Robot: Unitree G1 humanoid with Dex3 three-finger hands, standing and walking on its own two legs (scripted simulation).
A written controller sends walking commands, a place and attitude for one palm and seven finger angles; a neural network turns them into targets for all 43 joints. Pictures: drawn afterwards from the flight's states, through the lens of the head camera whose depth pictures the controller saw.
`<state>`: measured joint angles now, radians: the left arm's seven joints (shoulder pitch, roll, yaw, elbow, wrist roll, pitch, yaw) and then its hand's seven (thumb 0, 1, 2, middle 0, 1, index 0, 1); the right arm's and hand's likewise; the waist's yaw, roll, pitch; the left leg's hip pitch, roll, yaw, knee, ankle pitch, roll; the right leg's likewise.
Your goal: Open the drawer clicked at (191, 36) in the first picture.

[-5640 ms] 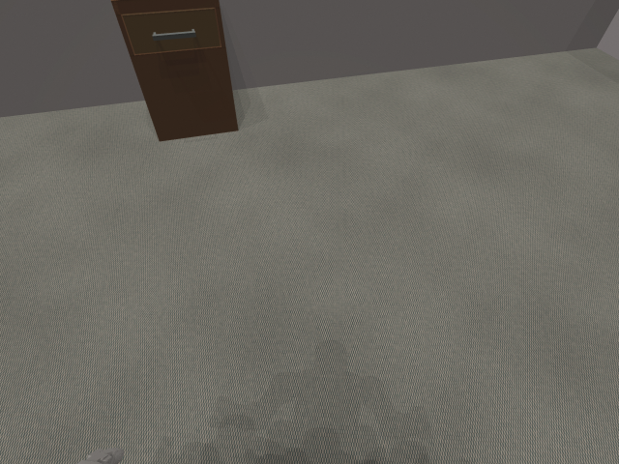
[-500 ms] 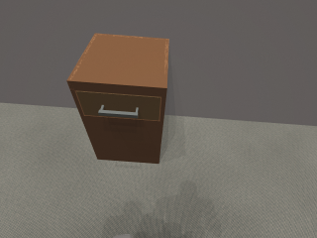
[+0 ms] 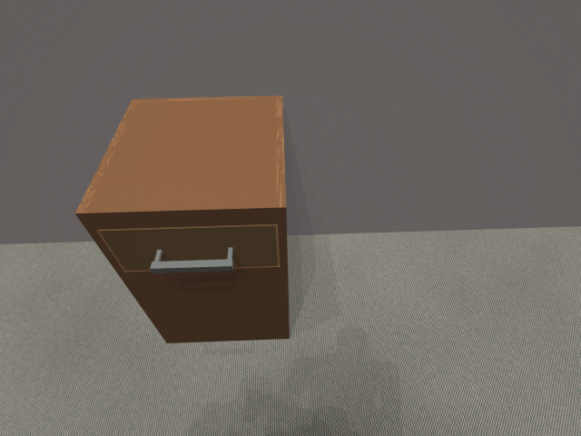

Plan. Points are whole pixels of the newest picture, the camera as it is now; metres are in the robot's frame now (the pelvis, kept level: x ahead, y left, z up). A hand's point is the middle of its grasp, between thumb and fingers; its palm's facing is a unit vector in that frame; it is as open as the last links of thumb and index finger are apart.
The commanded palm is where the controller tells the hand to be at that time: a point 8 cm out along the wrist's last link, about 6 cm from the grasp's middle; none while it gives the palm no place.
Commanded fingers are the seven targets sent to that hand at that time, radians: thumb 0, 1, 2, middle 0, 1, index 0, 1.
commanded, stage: come to a stop and stand still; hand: left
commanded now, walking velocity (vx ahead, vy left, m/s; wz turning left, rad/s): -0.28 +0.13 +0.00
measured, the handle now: (193, 259) +0.52 +0.25 -0.21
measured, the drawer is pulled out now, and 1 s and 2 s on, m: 0.00 0.00 0.00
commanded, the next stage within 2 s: look again from close up in 0.78 s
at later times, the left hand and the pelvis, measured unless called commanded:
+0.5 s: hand out of the picture +0.01 +0.25 -0.17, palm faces +0.03 -0.96 -0.27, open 7.4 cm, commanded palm none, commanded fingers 0.00 0.90 0.90 -0.20 -0.30 -0.20 -0.30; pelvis -0.03 +0.05 +0.00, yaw -1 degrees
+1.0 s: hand out of the picture -0.02 +0.22 -0.16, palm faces +0.00 -0.98 -0.21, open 7.3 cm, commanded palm none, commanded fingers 0.00 0.90 0.90 -0.20 -0.30 -0.20 -0.30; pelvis -0.02 +0.05 +0.01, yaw -1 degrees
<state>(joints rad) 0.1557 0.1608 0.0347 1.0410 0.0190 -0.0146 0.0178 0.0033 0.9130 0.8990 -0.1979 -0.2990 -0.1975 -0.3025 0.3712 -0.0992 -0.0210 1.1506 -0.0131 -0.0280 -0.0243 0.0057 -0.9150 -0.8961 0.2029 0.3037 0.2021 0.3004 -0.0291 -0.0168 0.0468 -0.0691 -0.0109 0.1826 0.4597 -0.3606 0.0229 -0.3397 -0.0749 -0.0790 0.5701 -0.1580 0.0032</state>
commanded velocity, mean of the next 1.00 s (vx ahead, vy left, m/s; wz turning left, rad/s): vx -0.03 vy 0.02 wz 0.00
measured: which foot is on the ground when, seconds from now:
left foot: down 0.00-0.00, up 0.02-0.32, down 0.34-1.00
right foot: down 0.00-0.36, up 0.38-0.52, down 0.54-1.00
